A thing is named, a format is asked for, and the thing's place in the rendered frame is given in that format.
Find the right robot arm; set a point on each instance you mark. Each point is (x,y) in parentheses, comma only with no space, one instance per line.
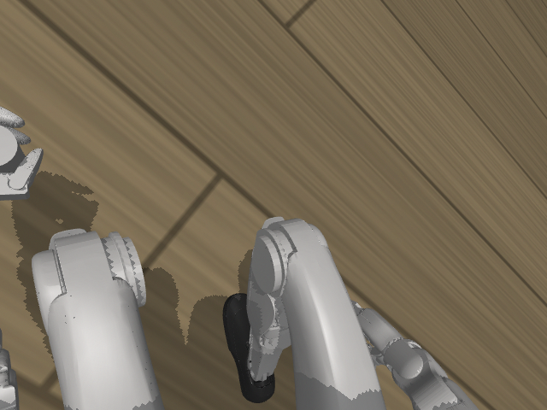
(422,379)

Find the left robot hand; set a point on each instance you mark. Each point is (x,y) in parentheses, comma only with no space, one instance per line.
(14,186)

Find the left robot arm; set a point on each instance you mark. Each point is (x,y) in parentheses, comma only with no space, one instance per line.
(9,397)

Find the can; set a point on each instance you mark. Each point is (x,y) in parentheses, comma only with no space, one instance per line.
(11,154)

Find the right robot hand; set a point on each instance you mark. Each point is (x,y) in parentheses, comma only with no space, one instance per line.
(379,332)

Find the right robot foot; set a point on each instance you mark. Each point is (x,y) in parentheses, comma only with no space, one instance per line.
(237,330)

